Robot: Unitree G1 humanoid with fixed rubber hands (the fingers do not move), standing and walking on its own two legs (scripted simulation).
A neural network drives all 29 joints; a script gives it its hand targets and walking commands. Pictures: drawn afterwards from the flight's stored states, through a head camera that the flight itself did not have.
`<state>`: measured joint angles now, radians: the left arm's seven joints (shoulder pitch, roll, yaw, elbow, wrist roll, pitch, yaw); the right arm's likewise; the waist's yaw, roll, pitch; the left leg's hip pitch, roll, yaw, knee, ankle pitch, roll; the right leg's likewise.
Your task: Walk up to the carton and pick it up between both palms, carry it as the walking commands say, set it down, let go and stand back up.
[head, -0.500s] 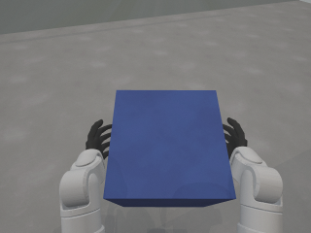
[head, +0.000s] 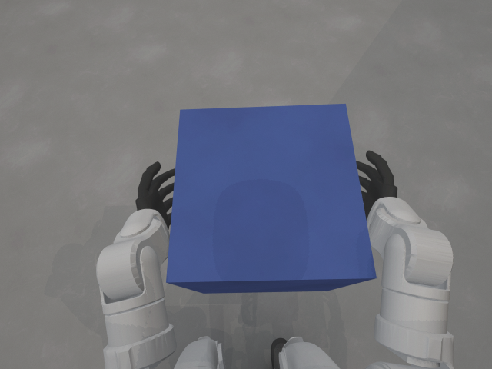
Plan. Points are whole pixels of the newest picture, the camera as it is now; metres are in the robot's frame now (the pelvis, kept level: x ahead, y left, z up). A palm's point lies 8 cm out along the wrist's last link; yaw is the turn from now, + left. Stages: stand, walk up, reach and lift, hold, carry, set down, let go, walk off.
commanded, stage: carry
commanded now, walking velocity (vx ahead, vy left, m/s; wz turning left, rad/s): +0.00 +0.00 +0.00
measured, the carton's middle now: (263, 213) +0.36 +0.00 +0.00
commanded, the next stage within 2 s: none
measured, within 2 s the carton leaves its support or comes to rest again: neither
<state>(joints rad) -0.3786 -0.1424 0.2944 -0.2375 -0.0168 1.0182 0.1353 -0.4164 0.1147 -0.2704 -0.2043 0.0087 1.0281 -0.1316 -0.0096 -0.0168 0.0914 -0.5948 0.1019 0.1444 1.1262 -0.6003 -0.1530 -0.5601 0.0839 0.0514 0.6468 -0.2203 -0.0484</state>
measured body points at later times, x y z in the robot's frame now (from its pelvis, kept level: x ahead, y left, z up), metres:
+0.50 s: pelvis +0.00 +0.00 +0.01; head -0.03 +0.02 +0.46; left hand +0.34 +0.11 +0.12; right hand +0.28 -0.21 +0.12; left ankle +0.00 +0.09 -0.72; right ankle +0.00 -0.14 -0.70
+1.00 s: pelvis -0.03 -0.04 +0.01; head -0.04 -0.02 +0.46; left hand +0.32 +0.05 +0.09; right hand +0.25 -0.27 +0.11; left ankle +0.00 +0.09 -0.72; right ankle +0.00 -0.14 -0.72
